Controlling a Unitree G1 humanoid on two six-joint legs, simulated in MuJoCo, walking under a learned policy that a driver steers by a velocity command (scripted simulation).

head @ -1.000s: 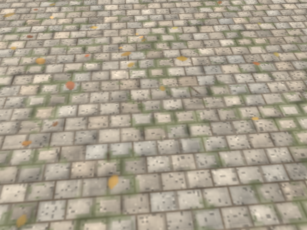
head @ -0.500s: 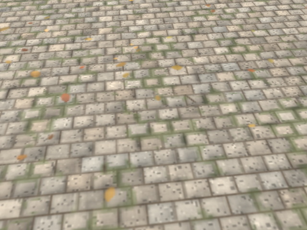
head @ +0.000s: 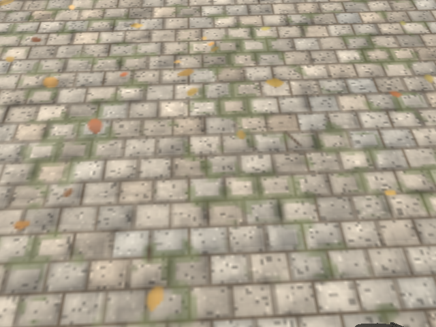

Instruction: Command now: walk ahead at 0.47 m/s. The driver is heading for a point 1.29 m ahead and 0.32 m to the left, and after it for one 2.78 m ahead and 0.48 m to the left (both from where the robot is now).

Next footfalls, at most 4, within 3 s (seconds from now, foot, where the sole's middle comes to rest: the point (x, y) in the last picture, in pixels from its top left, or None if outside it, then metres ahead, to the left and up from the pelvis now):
0.02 left None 0.18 0.07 -0.76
0.56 right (269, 311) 0.49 -0.08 -0.76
1.10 left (212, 226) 0.76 0.10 -0.76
1.64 right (226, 143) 1.13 0.07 -0.76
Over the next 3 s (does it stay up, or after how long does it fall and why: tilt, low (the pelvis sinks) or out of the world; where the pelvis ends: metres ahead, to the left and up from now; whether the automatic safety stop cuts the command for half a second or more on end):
stays up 1.26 0.35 0.02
